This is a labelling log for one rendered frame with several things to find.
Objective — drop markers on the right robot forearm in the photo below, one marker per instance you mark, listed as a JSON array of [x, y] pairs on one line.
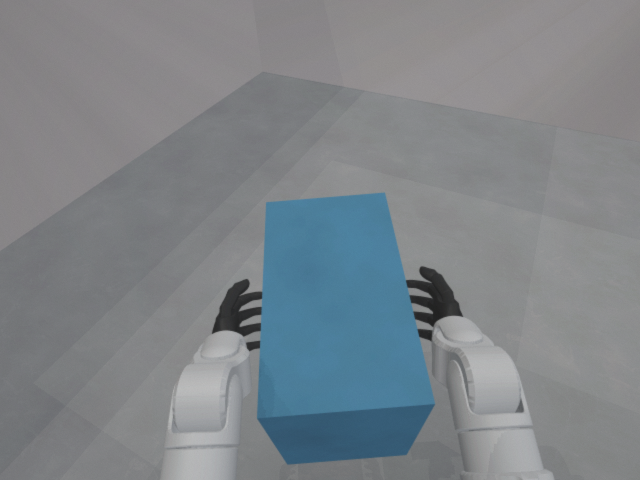
[[487, 400]]

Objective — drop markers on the right robot hand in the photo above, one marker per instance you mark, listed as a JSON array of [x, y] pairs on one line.
[[442, 303]]

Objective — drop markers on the carton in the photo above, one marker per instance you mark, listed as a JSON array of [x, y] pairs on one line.
[[342, 373]]

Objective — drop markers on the left robot forearm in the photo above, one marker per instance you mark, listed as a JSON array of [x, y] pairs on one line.
[[205, 412]]

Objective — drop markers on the left robot hand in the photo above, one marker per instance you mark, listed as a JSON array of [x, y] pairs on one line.
[[229, 319]]

